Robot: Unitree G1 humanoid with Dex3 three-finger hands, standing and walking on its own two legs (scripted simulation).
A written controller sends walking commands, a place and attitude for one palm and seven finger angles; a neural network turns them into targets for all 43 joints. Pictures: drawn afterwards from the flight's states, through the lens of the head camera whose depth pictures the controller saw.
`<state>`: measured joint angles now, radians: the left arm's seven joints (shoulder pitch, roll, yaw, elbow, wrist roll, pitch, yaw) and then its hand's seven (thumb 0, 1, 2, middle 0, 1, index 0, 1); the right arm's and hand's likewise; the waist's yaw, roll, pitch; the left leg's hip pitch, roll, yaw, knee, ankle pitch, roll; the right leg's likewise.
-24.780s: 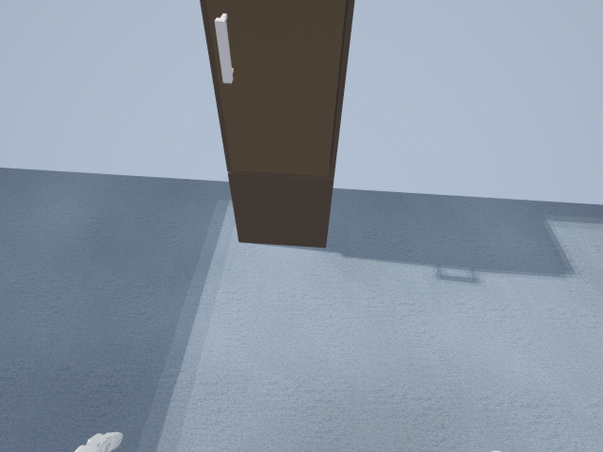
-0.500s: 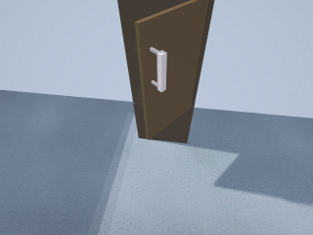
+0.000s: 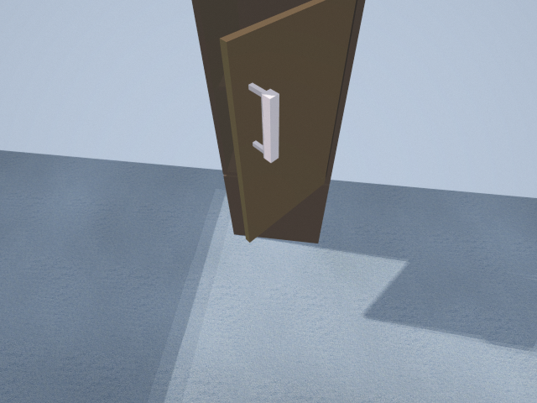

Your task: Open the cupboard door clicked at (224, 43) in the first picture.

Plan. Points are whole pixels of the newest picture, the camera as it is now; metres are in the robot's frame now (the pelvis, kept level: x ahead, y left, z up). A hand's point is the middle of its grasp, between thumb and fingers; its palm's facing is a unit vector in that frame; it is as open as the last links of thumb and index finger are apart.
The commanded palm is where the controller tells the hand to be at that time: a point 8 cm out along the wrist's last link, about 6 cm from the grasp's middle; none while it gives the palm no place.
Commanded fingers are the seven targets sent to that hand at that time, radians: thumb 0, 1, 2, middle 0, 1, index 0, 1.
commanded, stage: look to check the result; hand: left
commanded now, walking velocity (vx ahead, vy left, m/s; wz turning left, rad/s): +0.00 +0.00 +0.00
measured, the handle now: (263, 123) +0.59 +0.05 +0.07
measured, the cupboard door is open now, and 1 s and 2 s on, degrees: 51 51 51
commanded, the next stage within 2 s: walk to a spot facing it in 0.34 s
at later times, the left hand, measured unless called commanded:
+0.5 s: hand out of the picture +0.10 +0.22 -0.16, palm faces +0.00 -0.95 -0.32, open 7.4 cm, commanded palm none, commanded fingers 0.00 0.90 0.90 -0.20 -0.30 -0.20 -0.30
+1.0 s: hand out of the picture +0.11 +0.17 -0.18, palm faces -0.16 -0.95 -0.27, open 7.4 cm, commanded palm none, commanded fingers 0.00 0.90 0.90 -0.20 -0.30 -0.20 -0.30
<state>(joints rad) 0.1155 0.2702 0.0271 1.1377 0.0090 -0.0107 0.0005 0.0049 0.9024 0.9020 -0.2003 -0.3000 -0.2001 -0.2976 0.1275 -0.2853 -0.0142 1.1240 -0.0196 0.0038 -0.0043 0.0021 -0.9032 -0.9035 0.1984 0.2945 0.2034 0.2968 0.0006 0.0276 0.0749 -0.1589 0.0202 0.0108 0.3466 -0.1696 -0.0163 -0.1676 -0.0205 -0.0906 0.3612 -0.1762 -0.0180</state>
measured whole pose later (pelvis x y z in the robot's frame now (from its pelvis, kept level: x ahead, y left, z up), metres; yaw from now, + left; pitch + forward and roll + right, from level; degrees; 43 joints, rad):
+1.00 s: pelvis +0.00 -0.03 -0.03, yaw -13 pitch +0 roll +2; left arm 0.18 0.21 0.08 0.97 0.02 0.05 -0.03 0.01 0.90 0.90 -0.20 -0.30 -0.20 -0.30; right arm 0.23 -0.22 -0.05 1.02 -0.03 0.05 -0.03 0.00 -0.90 -0.90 0.20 0.29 0.21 0.30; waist 0.02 0.02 0.11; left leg -0.27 0.13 0.18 0.68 -0.40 -0.06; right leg -0.31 0.00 -0.01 0.66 -0.34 -0.04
